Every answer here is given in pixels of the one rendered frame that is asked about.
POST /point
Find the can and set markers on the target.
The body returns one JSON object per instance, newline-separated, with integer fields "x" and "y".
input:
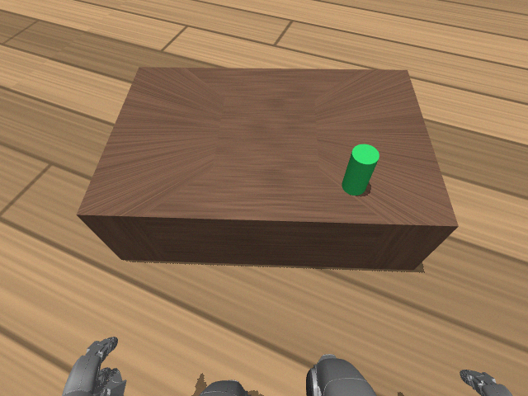
{"x": 361, "y": 165}

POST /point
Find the left robot hand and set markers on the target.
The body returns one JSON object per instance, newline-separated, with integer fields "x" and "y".
{"x": 87, "y": 376}

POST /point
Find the right robot hand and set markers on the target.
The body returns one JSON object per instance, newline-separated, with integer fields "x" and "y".
{"x": 483, "y": 383}

